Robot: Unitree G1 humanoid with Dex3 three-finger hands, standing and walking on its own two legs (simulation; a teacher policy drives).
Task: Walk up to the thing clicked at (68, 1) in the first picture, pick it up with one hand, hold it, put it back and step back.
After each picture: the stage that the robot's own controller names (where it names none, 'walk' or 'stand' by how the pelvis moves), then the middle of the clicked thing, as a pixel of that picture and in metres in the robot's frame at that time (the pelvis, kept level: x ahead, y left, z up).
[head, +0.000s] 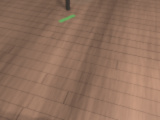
stand; (67, 2) +2.30 +0.21 -0.65
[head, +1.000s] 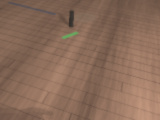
walk; (71, 19) +2.17 +0.15 -0.63
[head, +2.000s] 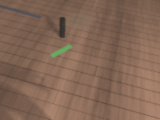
walk; (62, 28) +1.54 +0.16 -0.64
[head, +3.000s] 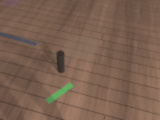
walk; (60, 62) +1.01 +0.17 -0.64
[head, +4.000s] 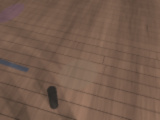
walk; (53, 98) +0.67 +0.20 -0.65
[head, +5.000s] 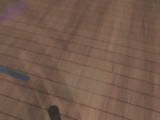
stand; (55, 117) +0.45 +0.20 -0.63
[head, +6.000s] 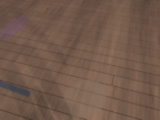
stand; out of the picture +0.42 +0.20 -0.66
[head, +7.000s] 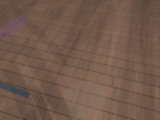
stand; out of the picture +0.40 +0.20 -0.66
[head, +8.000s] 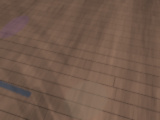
stand; out of the picture +0.40 +0.19 -0.66
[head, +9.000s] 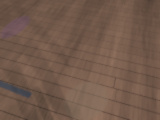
stand; out of the picture +0.40 +0.19 -0.66
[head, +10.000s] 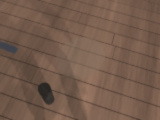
go down; (47, 94) +0.44 +0.20 -0.51
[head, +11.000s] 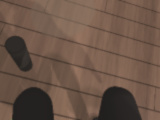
go down; (21, 56) +0.48 +0.26 -0.26
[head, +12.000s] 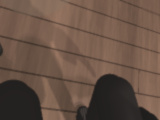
close in; out of the picture +0.46 +0.29 -0.20
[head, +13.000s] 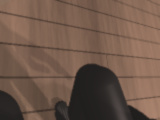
close; out of the picture +0.45 +0.32 -0.15
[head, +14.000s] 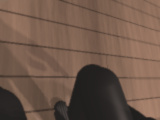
lift; out of the picture +0.42 +0.31 -0.16
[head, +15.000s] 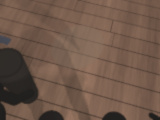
lift; (20, 82) +0.33 +0.20 +0.02
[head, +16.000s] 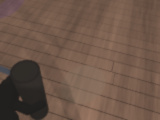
hold; (33, 94) +0.31 +0.17 +0.03
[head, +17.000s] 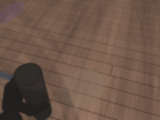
hold; (36, 96) +0.31 +0.16 +0.03
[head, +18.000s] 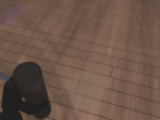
hold; (36, 95) +0.31 +0.16 +0.03
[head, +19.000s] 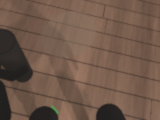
crouch; (14, 61) +0.42 +0.21 -0.04
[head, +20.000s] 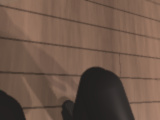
lower; out of the picture +0.43 +0.33 -0.16
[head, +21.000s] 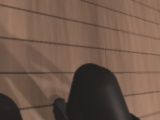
lower; out of the picture +0.43 +0.34 -0.16
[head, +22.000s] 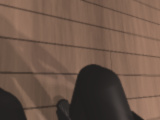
lower; out of the picture +0.42 +0.32 -0.16
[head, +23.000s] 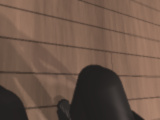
lower; out of the picture +0.41 +0.32 -0.16
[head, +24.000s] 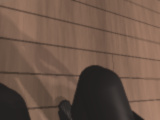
rest; out of the picture +0.41 +0.32 -0.16
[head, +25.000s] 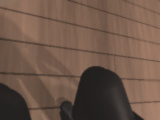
open; out of the picture +0.41 +0.32 -0.16
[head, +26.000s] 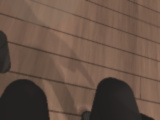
stand; out of the picture +0.43 +0.29 -0.20
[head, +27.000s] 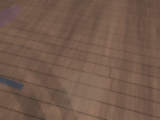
stand; out of the picture +0.38 +0.20 -0.58
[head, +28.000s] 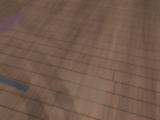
stand; out of the picture +0.39 +0.22 -0.60
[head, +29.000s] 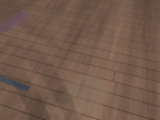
stand; out of the picture +0.39 +0.20 -0.60
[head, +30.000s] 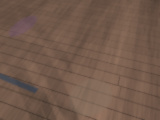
stand; out of the picture +0.41 +0.19 -0.65
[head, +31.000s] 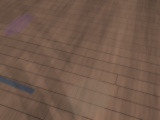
stand; out of the picture +0.38 +0.20 -0.66
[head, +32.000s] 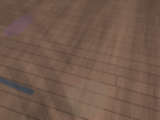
stand; out of the picture +0.38 +0.20 -0.66
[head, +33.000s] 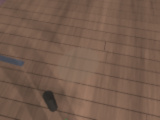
walk; (50, 101) +0.49 +0.24 -0.62
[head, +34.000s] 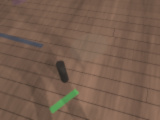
walk; (62, 72) +0.80 +0.25 -0.64
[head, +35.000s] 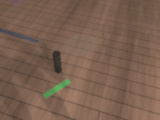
stand; (57, 62) +1.01 +0.21 -0.64
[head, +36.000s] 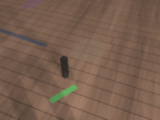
stand; (64, 67) +0.99 +0.19 -0.66
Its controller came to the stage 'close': yes
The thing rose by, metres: 0.67
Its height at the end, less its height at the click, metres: +0.00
